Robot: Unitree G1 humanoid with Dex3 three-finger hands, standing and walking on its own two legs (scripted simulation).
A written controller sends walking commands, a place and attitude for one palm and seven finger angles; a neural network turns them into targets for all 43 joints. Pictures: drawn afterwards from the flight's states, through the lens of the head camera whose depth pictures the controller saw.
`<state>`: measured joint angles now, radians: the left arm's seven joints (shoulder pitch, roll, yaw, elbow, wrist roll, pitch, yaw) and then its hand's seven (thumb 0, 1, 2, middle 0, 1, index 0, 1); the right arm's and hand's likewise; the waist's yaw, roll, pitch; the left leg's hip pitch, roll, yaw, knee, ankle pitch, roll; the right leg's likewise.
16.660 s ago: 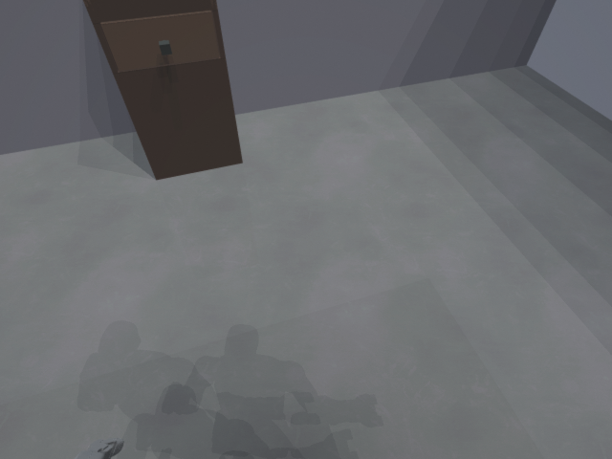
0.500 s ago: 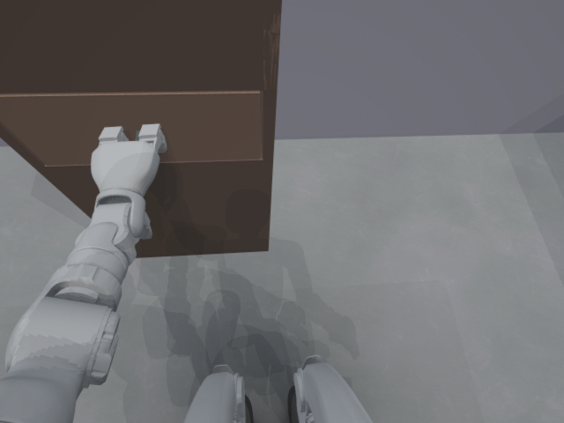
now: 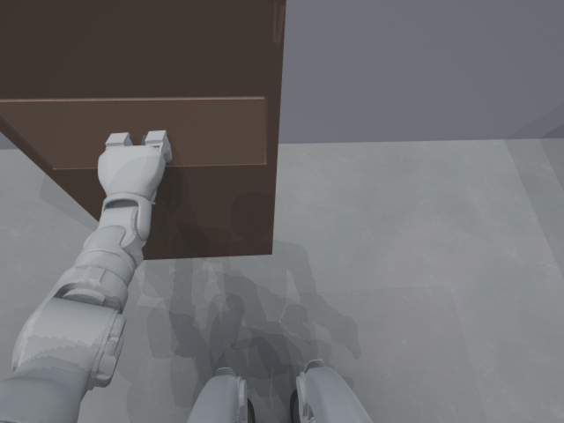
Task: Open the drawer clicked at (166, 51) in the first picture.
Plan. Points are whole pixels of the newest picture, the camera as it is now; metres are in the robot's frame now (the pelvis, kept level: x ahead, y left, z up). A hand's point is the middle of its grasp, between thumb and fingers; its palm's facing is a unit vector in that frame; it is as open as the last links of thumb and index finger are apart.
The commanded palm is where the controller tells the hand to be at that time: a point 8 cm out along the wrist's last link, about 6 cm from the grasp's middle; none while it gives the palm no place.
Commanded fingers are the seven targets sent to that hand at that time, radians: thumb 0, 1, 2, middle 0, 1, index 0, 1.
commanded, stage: close the thumb around the handle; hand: left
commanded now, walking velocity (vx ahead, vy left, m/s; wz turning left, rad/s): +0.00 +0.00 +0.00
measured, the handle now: (145, 155) +0.53 +0.19 -0.03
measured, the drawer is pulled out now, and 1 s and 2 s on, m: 0.00 0.07 0.19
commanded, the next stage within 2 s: pull the drawer open in 0.18 s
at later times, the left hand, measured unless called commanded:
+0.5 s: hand (144, 193) +0.47 +0.19 -0.04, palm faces -0.07 -0.03 -1.00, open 7.0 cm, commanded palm +0.43 +0.19 +0.01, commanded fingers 0.00 0.90 0.90 -0.40 -1.35 -0.40 -1.35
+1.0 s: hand (139, 231) +0.40 +0.19 -0.04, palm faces -0.05 -0.04 -1.00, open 7.0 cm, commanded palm +0.37 +0.19 +0.01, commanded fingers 0.00 0.90 0.90 -0.40 -1.35 -0.40 -1.35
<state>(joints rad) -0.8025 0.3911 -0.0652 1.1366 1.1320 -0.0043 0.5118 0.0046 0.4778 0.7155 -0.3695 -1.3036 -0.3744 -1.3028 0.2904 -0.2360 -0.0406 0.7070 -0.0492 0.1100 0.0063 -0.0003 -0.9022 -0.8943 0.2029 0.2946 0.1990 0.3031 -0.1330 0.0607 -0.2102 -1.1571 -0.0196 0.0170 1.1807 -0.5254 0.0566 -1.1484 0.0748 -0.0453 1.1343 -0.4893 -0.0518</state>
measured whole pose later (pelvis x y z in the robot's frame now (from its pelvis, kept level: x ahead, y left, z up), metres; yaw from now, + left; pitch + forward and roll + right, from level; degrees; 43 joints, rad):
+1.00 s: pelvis +0.01 +0.00 +0.02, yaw +0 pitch +25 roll -1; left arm -0.47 0.29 -0.09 0.90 1.16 -0.03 0.58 0.00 0.54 0.76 -0.31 -1.37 -0.31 -1.35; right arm 0.22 -0.22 -0.06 0.67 -0.04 0.15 0.01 0.00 -0.90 -0.89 0.20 0.29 0.20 0.30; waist -0.05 0.05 -0.22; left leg -1.01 -0.02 0.04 1.11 -0.53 0.06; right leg -1.02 0.07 -0.02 1.08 -0.49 -0.05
